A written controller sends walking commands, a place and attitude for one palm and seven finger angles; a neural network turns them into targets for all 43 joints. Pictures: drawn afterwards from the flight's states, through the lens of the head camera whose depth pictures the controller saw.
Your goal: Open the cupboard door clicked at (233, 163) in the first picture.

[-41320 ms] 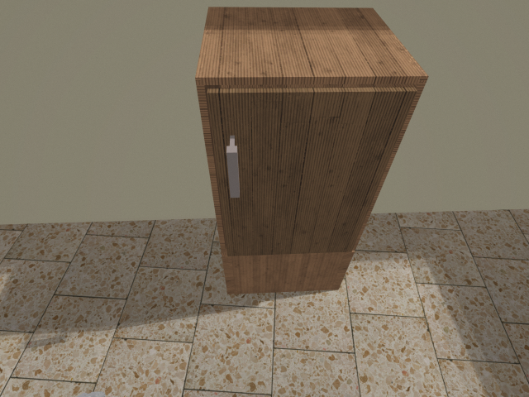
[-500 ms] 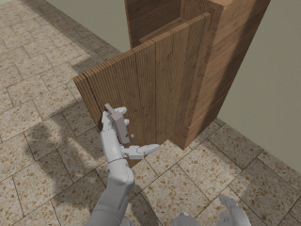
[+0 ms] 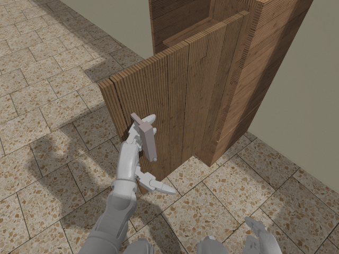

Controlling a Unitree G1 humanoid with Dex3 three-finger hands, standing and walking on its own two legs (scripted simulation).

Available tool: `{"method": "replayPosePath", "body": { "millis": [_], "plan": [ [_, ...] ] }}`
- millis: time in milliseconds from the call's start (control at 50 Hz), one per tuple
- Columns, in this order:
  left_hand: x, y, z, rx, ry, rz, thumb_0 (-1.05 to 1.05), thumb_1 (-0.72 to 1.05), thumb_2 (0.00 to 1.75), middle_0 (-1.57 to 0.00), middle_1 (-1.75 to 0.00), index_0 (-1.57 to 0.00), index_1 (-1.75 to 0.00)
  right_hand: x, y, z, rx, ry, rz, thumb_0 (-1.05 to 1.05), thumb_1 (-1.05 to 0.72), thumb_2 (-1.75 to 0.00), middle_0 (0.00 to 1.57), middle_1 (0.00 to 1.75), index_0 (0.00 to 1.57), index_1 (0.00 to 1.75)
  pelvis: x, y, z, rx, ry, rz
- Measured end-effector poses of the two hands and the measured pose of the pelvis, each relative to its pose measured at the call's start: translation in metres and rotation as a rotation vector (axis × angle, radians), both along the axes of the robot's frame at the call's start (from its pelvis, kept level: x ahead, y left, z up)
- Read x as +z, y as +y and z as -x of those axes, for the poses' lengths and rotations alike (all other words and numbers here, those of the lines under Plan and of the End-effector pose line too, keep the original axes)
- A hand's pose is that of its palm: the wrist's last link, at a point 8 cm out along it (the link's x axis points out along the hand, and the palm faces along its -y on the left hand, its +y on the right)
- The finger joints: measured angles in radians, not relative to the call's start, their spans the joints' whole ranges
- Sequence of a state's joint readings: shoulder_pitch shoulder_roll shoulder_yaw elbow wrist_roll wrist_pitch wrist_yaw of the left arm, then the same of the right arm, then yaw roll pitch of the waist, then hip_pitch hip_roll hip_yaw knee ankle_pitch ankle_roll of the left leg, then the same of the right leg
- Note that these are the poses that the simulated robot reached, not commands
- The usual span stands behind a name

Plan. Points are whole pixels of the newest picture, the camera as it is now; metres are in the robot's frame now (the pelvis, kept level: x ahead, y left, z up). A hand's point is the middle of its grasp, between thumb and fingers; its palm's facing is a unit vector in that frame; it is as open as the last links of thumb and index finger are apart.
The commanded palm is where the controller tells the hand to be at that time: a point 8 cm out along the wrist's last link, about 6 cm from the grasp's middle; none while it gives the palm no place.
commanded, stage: slide the hand sideways off the handle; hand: left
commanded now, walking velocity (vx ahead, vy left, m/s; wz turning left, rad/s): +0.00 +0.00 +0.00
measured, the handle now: (143, 137) +0.38 +0.08 +0.05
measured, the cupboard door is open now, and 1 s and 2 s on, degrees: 87 88 88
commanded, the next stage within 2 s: draw the hand back to the body in 1.06 s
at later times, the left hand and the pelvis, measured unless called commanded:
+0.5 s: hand (145, 173) +0.29 +0.07 +0.04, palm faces -0.11 -0.99 -0.02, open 16.2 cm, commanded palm +0.26 +0.14 +0.05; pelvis +0.01 +0.01 +0.00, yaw -1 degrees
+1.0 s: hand (114, 194) +0.24 +0.13 +0.04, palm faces -0.04 -1.00 -0.05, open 16.3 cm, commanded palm +0.22 +0.19 +0.05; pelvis +0.02 +0.00 -0.01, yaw +0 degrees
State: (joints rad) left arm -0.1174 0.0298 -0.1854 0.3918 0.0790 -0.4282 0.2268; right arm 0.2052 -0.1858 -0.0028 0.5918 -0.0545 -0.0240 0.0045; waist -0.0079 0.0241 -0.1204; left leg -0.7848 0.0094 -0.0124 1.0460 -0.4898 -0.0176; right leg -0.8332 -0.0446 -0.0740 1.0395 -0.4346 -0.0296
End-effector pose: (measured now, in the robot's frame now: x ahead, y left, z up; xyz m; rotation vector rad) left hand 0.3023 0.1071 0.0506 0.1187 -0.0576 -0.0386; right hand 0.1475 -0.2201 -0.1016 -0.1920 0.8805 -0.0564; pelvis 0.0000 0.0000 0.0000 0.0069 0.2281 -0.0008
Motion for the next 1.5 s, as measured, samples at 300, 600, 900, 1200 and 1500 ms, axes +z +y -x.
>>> {"method": "replayPosePath", "body": {
  "millis": [300,600,900,1200,1500],
  "plan": [
    [-0.003,0.001,0.012,-0.087,0.043,0.117,-0.01,-0.5,0.3,-0.18,-0.33,-0.18,-0.32,0.01,0.0,0.0,-0.024,-0.051,-0.004,0.01,-0.9,-0.9,0.2,0.3,0.2,0.3,-0.002,0.011,-0.004,-0.024,0.002,-0.004],
    [-0.003,0.027,0.04,-0.049,0.073,0.097,-0.01,-0.5,0.3,-0.19,-0.31,-0.18,-0.31,0.012,0.005,-0.032,0.001,-0.107,-0.02,0.01,-0.9,-0.9,0.2,0.3,0.2,0.3,-0.004,0.005,-0.016,-0.014,0.012,0.001],
    [-0.003,0.066,0.074,0.006,0.09,0.071,-0.01,-0.5,0.3,-0.17,-0.3,-0.17,-0.31,0.015,-0.01,-0.048,0.007,-0.171,0.013,0.01,-0.9,-0.9,0.2,0.3,0.2,0.3,-0.011,-0.005,-0.019,0.0,0.021,0.006],
    [-0.004,0.086,0.085,-0.024,0.084,0.089,-0.01,-0.5,0.3,-0.15,-0.3,-0.15,-0.3,0.013,-0.01,-0.039,-0.008,-0.197,0.041,0.01,-0.9,-0.9,0.2,0.3,0.2,0.3,-0.019,0.002,-0.014,0.005,0.028,0.022],
    [0.047,0.114,0.091,0.008,0.074,0.047,-0.01,-0.5,0.3,-0.15,-0.3,-0.15,-0.3,0.045,0.013,-0.037,-0.021,-0.233,0.009,0.01,-0.9,-0.9,0.2,0.3,0.21,0.3,0.008,0.014,-0.022,0.001,-0.044,0.031]
  ]
}}
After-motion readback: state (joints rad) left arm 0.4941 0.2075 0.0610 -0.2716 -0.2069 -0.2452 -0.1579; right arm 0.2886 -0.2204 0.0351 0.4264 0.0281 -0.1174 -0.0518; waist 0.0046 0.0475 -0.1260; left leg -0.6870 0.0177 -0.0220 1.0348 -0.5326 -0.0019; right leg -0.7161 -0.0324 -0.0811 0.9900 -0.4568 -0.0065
